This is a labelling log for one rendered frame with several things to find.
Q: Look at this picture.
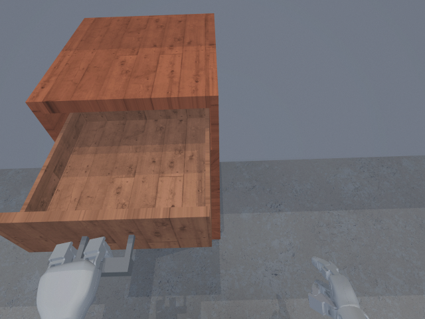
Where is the handle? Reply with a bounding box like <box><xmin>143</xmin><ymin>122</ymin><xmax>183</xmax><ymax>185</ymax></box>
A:
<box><xmin>72</xmin><ymin>235</ymin><xmax>135</xmax><ymax>277</ymax></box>

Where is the drawer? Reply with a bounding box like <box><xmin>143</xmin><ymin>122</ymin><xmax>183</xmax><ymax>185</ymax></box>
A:
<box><xmin>0</xmin><ymin>108</ymin><xmax>212</xmax><ymax>253</ymax></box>

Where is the right robot forearm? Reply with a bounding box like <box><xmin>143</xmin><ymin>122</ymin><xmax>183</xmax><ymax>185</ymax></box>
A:
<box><xmin>336</xmin><ymin>306</ymin><xmax>369</xmax><ymax>319</ymax></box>

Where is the robot right hand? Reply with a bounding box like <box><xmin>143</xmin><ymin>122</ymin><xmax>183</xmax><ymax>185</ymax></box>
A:
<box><xmin>308</xmin><ymin>257</ymin><xmax>360</xmax><ymax>319</ymax></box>

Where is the cabinet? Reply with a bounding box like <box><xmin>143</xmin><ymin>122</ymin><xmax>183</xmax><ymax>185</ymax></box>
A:
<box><xmin>25</xmin><ymin>13</ymin><xmax>220</xmax><ymax>239</ymax></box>

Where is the robot left hand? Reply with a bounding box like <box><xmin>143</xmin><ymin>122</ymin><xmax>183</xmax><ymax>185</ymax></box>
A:
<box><xmin>37</xmin><ymin>237</ymin><xmax>114</xmax><ymax>319</ymax></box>

